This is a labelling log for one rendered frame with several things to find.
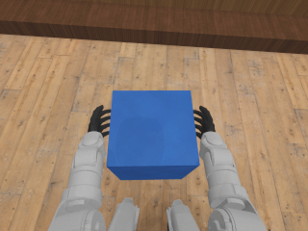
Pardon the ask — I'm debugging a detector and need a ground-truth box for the right robot forearm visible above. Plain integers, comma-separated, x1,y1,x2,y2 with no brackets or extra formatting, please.
199,131,267,229

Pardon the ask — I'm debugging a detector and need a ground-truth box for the robot left upper arm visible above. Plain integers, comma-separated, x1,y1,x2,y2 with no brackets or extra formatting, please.
48,208,106,231

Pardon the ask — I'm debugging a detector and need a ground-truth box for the left robot hand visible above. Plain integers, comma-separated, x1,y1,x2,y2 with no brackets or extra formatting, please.
88,105,112,138

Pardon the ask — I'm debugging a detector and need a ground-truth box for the left robot forearm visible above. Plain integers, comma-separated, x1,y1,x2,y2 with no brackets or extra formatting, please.
47,131,107,231

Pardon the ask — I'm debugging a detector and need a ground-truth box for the left robot shin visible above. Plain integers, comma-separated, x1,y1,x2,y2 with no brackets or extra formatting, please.
115,197,134,209

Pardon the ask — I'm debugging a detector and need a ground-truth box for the robot left thigh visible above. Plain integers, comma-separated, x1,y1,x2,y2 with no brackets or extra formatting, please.
107,201,140,231

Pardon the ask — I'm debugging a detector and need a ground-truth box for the right robot hand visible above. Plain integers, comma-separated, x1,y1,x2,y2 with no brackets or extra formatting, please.
193,106,216,139

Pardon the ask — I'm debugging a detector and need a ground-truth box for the carton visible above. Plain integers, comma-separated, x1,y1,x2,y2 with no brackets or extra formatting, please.
106,90,200,180

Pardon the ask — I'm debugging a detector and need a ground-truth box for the robot right upper arm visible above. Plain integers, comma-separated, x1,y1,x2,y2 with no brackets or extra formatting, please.
208,207,267,231

